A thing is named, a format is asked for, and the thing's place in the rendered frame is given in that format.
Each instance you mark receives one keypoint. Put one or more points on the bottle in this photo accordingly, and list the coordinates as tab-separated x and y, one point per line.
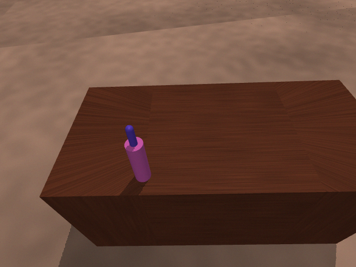
135	149

